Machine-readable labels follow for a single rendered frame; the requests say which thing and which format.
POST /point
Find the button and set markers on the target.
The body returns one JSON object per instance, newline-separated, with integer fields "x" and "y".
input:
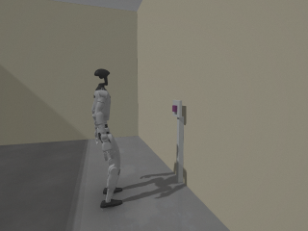
{"x": 174, "y": 108}

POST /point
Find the robot right forearm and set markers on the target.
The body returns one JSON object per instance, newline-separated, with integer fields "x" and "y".
{"x": 101, "y": 125}

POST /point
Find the robot left forearm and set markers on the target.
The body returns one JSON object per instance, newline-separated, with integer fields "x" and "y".
{"x": 94, "y": 119}

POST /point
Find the left robot hand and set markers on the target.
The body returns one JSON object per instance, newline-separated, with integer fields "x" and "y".
{"x": 96, "y": 138}

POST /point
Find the right robot upper arm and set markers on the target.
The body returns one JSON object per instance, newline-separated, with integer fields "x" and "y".
{"x": 102, "y": 97}

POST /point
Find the panel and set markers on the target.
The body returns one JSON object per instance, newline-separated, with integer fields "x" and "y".
{"x": 179, "y": 141}

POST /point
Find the robot torso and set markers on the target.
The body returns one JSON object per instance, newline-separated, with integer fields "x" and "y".
{"x": 105, "y": 111}

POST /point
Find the right robot hand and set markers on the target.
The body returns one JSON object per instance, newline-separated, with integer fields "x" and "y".
{"x": 106, "y": 146}

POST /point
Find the robot right foot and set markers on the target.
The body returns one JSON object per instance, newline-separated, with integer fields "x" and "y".
{"x": 113, "y": 203}

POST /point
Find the left robot upper arm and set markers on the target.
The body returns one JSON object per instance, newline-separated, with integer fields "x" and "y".
{"x": 93, "y": 107}

